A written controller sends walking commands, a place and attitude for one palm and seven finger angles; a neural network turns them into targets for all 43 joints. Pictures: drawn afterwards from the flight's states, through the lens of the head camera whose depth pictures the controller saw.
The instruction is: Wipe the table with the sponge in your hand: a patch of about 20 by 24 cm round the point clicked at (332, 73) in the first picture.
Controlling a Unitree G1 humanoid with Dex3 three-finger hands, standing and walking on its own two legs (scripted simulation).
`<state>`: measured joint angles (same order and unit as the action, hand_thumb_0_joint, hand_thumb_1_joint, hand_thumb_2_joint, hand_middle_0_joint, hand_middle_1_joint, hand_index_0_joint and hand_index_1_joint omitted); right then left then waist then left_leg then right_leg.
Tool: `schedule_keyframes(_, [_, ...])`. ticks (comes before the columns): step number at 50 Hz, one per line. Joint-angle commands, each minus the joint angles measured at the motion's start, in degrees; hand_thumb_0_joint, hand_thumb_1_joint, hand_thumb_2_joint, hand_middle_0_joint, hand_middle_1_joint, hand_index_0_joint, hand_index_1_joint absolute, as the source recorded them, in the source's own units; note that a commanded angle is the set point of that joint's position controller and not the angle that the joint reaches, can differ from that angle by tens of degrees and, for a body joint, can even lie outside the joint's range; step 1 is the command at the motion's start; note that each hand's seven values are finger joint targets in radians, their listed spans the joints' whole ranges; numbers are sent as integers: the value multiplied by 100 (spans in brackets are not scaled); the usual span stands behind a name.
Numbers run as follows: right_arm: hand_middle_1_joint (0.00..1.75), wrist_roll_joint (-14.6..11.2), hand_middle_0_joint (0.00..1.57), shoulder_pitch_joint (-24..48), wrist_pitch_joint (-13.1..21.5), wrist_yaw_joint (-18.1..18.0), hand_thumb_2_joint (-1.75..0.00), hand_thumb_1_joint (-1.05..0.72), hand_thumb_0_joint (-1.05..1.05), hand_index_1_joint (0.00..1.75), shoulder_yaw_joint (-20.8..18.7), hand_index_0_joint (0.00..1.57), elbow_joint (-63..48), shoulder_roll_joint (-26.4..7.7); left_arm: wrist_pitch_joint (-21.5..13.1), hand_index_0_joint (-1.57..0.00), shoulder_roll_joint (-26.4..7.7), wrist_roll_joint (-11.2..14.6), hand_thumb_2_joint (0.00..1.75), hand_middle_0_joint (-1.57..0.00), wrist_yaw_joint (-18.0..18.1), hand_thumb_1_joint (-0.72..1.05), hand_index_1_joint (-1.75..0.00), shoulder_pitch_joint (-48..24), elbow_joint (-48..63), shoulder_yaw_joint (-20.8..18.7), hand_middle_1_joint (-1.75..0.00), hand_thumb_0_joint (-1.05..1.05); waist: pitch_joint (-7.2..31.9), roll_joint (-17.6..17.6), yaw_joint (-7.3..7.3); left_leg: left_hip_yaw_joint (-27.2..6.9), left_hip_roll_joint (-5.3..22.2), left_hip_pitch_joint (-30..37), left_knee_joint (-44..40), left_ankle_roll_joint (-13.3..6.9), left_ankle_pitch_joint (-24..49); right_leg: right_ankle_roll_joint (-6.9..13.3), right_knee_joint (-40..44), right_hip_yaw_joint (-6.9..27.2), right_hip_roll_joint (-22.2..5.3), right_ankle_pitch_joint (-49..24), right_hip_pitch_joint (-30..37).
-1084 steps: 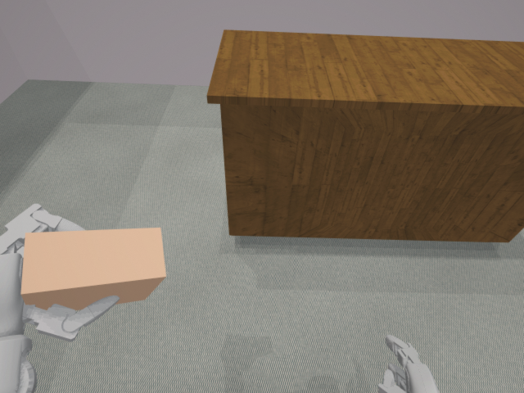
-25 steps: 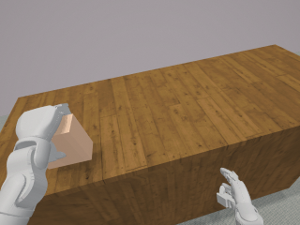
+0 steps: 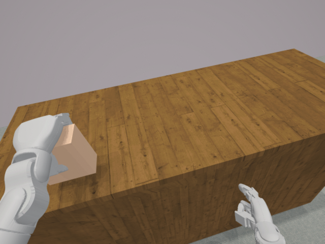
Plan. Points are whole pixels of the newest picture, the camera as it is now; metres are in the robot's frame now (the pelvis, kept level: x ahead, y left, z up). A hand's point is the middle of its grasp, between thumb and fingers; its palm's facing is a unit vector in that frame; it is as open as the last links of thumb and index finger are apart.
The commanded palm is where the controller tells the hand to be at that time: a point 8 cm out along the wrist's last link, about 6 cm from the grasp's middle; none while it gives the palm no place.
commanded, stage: lower the sponge onto the table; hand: left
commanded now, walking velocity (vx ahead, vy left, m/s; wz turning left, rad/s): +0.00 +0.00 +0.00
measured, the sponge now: (66, 160) +0.24 +0.30 +0.10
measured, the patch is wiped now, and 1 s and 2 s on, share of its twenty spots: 0.00 0.00 0.20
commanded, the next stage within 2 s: wipe forward along the first lane in 0.78 s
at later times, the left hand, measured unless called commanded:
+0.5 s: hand (61, 152) +0.25 +0.30 +0.13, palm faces +0.09 -0.08 -0.99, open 10.0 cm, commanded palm +0.21 +0.29 +0.20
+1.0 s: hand (64, 153) +0.25 +0.30 +0.12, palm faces +0.06 -0.05 -1.00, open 10.1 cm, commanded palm +0.23 +0.30 +0.18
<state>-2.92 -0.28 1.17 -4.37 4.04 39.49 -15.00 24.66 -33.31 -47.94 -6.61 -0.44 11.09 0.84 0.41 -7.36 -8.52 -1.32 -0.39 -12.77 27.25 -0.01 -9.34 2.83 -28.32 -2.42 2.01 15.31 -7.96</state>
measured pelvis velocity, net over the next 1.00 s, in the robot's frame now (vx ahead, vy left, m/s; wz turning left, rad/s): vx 0.01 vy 0.00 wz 0.01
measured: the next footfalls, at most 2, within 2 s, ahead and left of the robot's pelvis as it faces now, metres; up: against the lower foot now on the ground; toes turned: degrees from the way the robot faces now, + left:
none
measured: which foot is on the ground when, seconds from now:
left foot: down 0.00-1.00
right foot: down 0.00-1.00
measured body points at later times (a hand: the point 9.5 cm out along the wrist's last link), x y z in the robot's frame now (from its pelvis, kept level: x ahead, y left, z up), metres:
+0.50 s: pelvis +0.00 +0.01 +0.00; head -0.03 -0.03 +0.45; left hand +0.24 +0.30 +0.19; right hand +0.26 -0.17 -0.07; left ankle +0.07 +0.12 -0.74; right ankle +0.01 -0.09 -0.74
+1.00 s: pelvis +0.01 +0.00 +0.00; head -0.02 -0.04 +0.45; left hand +0.24 +0.30 +0.18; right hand +0.26 -0.19 -0.07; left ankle +0.07 +0.12 -0.74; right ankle +0.01 -0.09 -0.74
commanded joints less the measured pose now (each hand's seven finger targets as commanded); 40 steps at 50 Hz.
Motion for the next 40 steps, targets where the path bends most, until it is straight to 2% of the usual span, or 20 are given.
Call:
schedule_keyframes(1, [30, -26, 20, 1554, 352, -50, -90, -90, 0, 30, -211, 20, -1081, -499, -45, -120, -1844, -299, 130, -120, 198, 10, -160, -1603, 1038, -1201, -160, 0, 994, 299, -11, -287, -189, 619, -237, -155, 284, 147, 744, 841, -131, -274, -319])
schedule_keyframes(2, [30, 15, 20, 1526, 361, -60, -90, -90, 0, 30, -189, 20, -1135, -459, -85, -120, -1439, -273, 130, -120, 163, 10, -160, -1616, 1045, -844, -160, 0, 1043, 223, 17, -235, -202, 618, -215, -165, 348, 121, 717, 625, -168, -382, -277])
schedule_keyframes(5, [30, 17, 20, 1393, 394, -68, -90, -90, 0, 30, -215, 20, -1046, -439, -313, -120, -1447, -246, 130, -120, 187, 10, -160, -1674, 1041, -860, -160, 0, 923, 219, 79, -262, -204, 695, -240, -168, 232, 75, 818, 600, -163, -214, -412])
schedule_keyframes(6, [30, -7, 20, 1460, 460, -97, -90, -90, 0, 30, -214, 20, -1079, -444, -371, -120, -1743, -288, 130, -120, 237, 10, -160, -1802, 1163, -1128, -160, 0, 995, 197, 45, -321, -191, 753, -237, -163, 191, 156, 788, 800, -116, -123, -394])
schedule_keyframes(7, [30, 49, 20, 1411, 458, -115, -90, -90, 0, 30, -209, 20, -1084, -431, -392, -120, -1473, -286, 130, -120, 248, 10, -160, -1713, 1019, -905, -160, 0, 922, 127, 32, -274, -204, 707, -242, -172, 186, 136, 821, 616, -140, -104, -407])
schedule_keyframes(10, [30, 42, 20, 1282, 440, -110, -90, -90, 0, 30, -251, 20, -963, -460, -479, -120, -1521, -291, 130, -120, 357, 10, -160, -1706, 810, -1017, -160, 0, 931, 276, 55, -277, -211, 719, -270, -155, 189, 98, 865, 611, -137, -126, -399])
schedule_keyframes(11, [30, 7, 20, 1400, 479, -121, -90, -90, 0, 30, -230, 20, -1012, -467, -465, -120, -1747, -333, 130, -120, 405, 10, -160, -1951, 913, -1168, -160, 0, 885, 25, 32, -312, -204, 720, -302, -138, 89, 180, 839, 800, -109, -11, -429])
schedule_keyframes(12, [30, 50, 20, 1343, 469, -115, -90, -90, 0, 30, -229, 20, -1007, -445, -450, -120, -1407, -306, 130, -120, 424, 10, -160, -1900, 770, -924, -160, 0, 962, 53, 28, -287, -204, 678, -307, -132, 171, 173, 804, 589, -129, -143, -324])
schedule_keyframes(16, [30, 6, 20, 1455, 492, -54, -90, -90, 0, 30, -225, 20, -1062, -412, -397, -120, -1323, -330, 130, -120, 479, 10, -160, -1842, 1051, -850, -160, 0, 1014, -98, 2, -347, -190, 761, -402, -124, 196, 194, 736, 649, -87, -201, -294])
schedule_keyframes(18, [30, 21, 20, 1341, 463, -29, -90, -90, 0, 30, -236, 20, -997, -412, -334, -120, -968, -365, 130, -120, 466, 10, -160, -1634, 836, -562, -160, 0, 1063, 151, 48, -314, -174, 735, -412, -126, 270, 130, 737, 439, -90, -283, -289])
schedule_keyframes(21, [30, 1, 20, 1428, 412, -26, -90, -90, 0, 30, -229, 20, -1012, -469, -232, -120, -1382, -424, 130, -120, 471, 10, -160, -1709, 830, -879, -160, 0, 961, 113, 16, -355, -155, 645, -500, -128, 79, 179, 728, 594, -50, -151, -272])
schedule_keyframes(22, [30, 35, 20, 1396, 403, -27, -90, -90, 0, 30, -217, 20, -1029, -442, -214, -120, -1061, -449, 130, -120, 456, 10, -160, -1752, 750, -599, -160, 0, 1039, 184, 23, -306, -174, 627, -465, -133, 176, 164, 704, 421, -62, -247, -223])
schedule_keyframes(24, [30, 43, 20, 1339, 380, 0, -90, -90, 0, 30, -243, 20, -997, -463, -221, -120, -998, -438, 130, -120, 467, 10, -160, -1604, 733, -569, -160, 0, 1024, 185, 28, -308, -152, 684, -469, -140, 240, 140, 727, 370, -53, -323, -254])
schedule_keyframes(26, [30, 31, 20, 1403, 398, 6, -90, -90, 0, 30, -238, 20, -1038, -463, -237, -120, -1402, -489, 130, -120, 516, 10, -160, -1521, 949, -948, -160, 0, 1124, 195, -44, -362, -149, 722, -455, -149, 309, 200, 681, 580, -24, -342, -169])
schedule_keyframes(29, [30, 64, 20, 1295, 357, 33, -90, -90, 0, 30, -251, 20, -1008, -452, -234, -120, -979, -441, 130, -120, 511, 10, -160, -1344, 770, -646, -160, 0, 1021, 328, 9, -299, -143, 707, -430, -154, 400, 135, 736, 347, -37, -443, -229])
schedule_keyframes(31, [30, 24, 20, 1362, 355, 24, -90, -90, 0, 30, -237, 20, -987, -478, -215, -120, -1372, -494, 130, -120, 543, 10, -160, -1414, 776, -965, -160, 0, 953, 220, 7, -323, -152, 699, -412, -152, 291, 192, 752, 601, -14, -305, -291])
schedule_keyframes(32, [30, 44, 20, 1344, 338, 25, -90, -90, 0, 30, -225, 20, -1034, -442, -210, -120, -1002, -463, 130, -120, 518, 10, -160, -1397, 743, -676, -160, 0, 1030, 314, 26, -283, -167, 663, -406, -155, 341, 164, 742, 426, -37, -368, -219])
schedule_keyframes(36, [30, 12, 20, 1369, 312, 50, -90, -90, 0, 30, -237, 20, -1013, -481, -174, -120, -1193, -500, 130, -120, 502, 10, -160, -1222, 819, -801, -160, 0, 894, 82, 30, -318, -165, 669, -401, -152, 300, 189, 738, 584, -4, -320, -318])
schedule_keyframes(37, [30, 31, 20, 1325, 297, 41, -90, -90, 0, 30, -220, 20, -1065, -434, -157, -120, -760, -460, 130, -120, 460, 10, -160, -1241, 697, -437, -160, 0, 880, 238, 72, -267, -172, 605, -402, -162, 285, 148, 736, 379, -34, -338, -301])
schedule_keyframes(40, [30, 23, 20, 1235, 266, 39, -90, -90, 0, 30, -268, 20, -998, -475, -199, -120, -887, -491, 130, -120, 444, 10, -160, -1154, 629, -529, -160, 0, 938, 381, 91, -267, -171, 649, -367, -175, 307, 99, 754, 379, -32, -362, -324])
